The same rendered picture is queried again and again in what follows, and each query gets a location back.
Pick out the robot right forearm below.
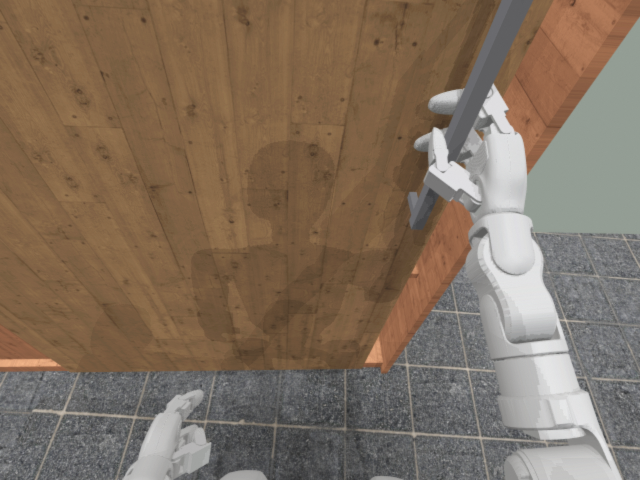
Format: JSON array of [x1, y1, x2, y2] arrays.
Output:
[[465, 212, 622, 480]]

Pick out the handle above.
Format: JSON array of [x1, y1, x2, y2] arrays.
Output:
[[407, 0, 533, 230]]

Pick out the right robot hand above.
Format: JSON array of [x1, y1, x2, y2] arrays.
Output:
[[414, 84, 527, 224]]

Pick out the robot left forearm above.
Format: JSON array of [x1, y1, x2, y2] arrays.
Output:
[[122, 455, 174, 480]]

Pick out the left robot hand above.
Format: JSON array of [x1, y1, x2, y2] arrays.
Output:
[[138, 390, 211, 480]]

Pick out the robot right upper arm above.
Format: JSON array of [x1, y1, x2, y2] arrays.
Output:
[[504, 444, 617, 480]]

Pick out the wardrobe door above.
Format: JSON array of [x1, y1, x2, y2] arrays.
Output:
[[0, 324, 50, 359], [0, 0, 554, 372]]

